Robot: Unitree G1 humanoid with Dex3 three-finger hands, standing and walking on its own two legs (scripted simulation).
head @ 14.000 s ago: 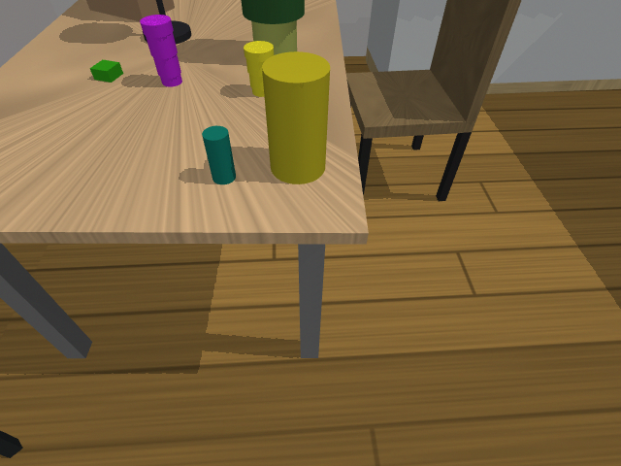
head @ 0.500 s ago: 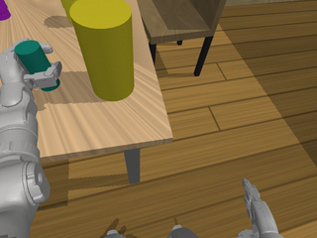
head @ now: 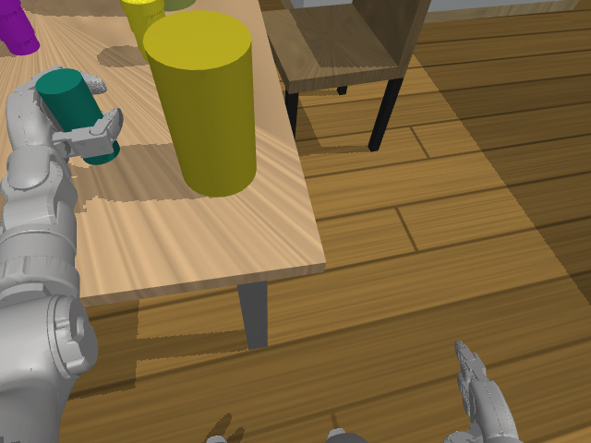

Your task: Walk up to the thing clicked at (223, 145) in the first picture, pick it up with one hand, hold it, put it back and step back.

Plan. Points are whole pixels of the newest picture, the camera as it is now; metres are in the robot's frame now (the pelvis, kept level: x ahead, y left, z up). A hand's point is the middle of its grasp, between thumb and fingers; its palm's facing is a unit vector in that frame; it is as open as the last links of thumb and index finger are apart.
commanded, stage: lift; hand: left
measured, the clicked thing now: (82, 120) +0.51 +0.22 +0.14
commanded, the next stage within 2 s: hold in 1.40 s
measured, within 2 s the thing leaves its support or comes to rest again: neither
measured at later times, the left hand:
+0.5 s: hand (71, 103) +0.46 +0.19 +0.20, palm faces +0.19 -0.98 -0.01, open 6.5 cm
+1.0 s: hand (33, 119) +0.37 +0.18 +0.26, palm faces +0.18 -0.98 +0.00, open 6.5 cm
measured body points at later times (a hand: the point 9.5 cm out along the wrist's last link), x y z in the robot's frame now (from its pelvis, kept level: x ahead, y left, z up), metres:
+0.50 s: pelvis +0.01 +0.00 +0.01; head +0.04 -0.01 +0.46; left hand +0.45 +0.24 +0.21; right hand +0.16 -0.26 -0.05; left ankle +0.01 +0.12 -0.69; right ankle -0.01 -0.15 -0.69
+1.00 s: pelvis -0.01 -0.01 +0.03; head -0.03 -0.04 +0.48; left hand +0.35 +0.23 +0.27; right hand +0.16 -0.27 -0.04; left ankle +0.01 +0.12 -0.69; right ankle -0.01 -0.15 -0.69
